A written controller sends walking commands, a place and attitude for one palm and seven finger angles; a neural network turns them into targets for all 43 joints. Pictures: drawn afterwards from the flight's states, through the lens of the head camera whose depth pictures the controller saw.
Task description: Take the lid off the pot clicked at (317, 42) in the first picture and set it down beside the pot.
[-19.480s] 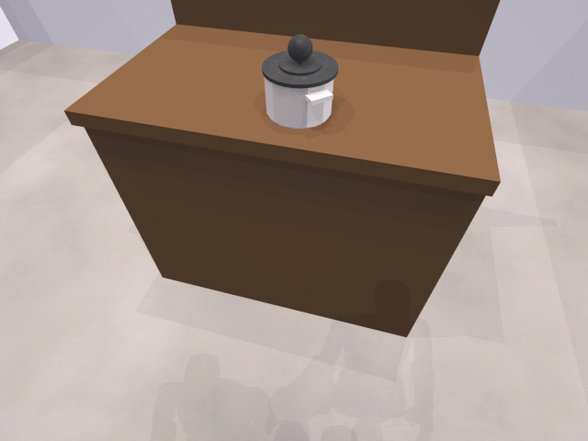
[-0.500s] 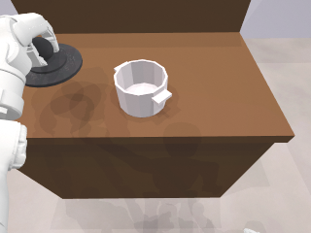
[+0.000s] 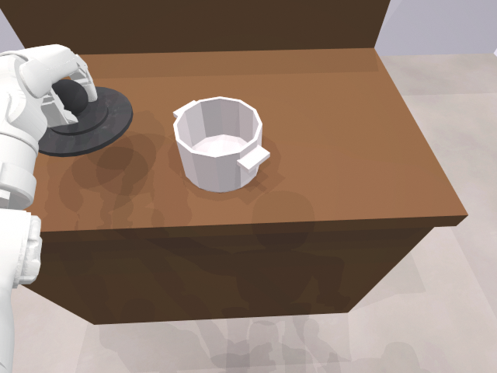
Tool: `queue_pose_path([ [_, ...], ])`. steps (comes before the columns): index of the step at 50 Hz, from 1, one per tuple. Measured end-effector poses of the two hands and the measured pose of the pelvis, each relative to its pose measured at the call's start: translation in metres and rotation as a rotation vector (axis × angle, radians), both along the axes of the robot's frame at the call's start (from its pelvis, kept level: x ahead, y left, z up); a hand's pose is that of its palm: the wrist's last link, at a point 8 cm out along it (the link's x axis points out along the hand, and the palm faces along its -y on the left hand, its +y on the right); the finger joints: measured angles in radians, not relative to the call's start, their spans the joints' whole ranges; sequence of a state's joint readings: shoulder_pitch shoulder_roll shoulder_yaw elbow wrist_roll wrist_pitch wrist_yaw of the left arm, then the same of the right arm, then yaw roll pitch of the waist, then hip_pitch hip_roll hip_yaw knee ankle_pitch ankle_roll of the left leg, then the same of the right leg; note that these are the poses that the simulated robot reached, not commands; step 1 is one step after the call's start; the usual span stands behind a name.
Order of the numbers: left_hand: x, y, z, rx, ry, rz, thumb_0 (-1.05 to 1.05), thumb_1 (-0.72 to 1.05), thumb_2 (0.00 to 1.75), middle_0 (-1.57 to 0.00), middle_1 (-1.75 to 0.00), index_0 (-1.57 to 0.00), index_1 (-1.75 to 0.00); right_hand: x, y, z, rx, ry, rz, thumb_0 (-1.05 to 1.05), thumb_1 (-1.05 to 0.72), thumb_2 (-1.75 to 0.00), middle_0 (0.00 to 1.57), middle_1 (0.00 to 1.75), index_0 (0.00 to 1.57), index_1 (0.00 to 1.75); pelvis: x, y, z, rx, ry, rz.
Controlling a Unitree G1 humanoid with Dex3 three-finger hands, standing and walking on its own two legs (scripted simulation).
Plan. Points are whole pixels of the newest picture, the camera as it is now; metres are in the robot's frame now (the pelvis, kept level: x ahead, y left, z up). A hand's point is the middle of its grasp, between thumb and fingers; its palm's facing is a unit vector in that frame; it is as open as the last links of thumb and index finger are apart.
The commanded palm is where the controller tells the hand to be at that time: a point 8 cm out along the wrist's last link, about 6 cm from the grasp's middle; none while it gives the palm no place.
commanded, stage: lower the lid onto the table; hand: left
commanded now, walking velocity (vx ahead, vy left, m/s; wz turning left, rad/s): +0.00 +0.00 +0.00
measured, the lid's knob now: (68, 97) +0.50 +0.26 +0.18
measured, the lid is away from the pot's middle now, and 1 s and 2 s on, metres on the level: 0.22 0.22 0.23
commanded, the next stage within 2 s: open the fingers wide in 1.64 s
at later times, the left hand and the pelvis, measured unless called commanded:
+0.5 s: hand (73, 125) +0.46 +0.25 +0.16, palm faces -0.40 -0.10 -0.91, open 8.0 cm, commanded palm +0.47 +0.25 +0.22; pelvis +0.00 +0.00 +0.00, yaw +1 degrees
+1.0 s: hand (80, 143) +0.46 +0.26 +0.12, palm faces -0.47 -0.09 -0.88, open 8.0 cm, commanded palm +0.48 +0.26 +0.19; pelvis +0.00 -0.01 +0.00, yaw +0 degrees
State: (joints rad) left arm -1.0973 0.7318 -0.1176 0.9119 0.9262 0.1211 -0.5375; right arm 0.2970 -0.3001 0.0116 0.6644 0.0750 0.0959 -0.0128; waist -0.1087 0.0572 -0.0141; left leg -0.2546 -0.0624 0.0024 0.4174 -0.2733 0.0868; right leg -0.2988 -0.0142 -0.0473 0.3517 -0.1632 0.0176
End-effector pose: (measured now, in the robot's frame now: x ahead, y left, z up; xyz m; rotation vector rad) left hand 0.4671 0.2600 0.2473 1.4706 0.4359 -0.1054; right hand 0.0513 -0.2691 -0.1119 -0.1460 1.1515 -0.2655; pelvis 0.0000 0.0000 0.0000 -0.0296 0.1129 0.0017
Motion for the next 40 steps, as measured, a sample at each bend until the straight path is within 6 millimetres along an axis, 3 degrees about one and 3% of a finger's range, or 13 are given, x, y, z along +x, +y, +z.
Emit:
queue_pose_path([
  [10,-0.01,0.006,-0.013,0.011,0.021,-0.008,-0.02,0.23,0.89,-0.89,-1.01,-0.59,-0.84,0.026,0.006,0.001,0.002,-0.037,0.056,0.01,-0.91,-0.89,0.2,0.3,0.21,0.3,-0.001,0.003,-0.001,-0.002,0.001,0.021],
  [17,-0.01,0.001,-0.024,0.014,0.055,-0.018,-0.02,0.23,0.89,-0.89,-1.01,-0.59,-0.84,0.03,0.009,0.001,-0.003,-0.035,0.074,0.01,-0.91,-0.89,0.21,0.3,0.21,0.3,-0.003,0.003,-0.001,-0.002,0.004,0.03],
  [40,0.009,-0.008,-0.053,-0.014,0.109,-0.041,-0.02,0.24,0.88,-0.88,-1.01,-0.58,-0.84,-0.032,-0.007,-0.004,-0.023,0.103,-0.046,0.01,-0.91,-0.89,0.21,0.3,0.21,0.3,0.001,-0.004,-0.002,-0.001,0.029,-0.002],
])
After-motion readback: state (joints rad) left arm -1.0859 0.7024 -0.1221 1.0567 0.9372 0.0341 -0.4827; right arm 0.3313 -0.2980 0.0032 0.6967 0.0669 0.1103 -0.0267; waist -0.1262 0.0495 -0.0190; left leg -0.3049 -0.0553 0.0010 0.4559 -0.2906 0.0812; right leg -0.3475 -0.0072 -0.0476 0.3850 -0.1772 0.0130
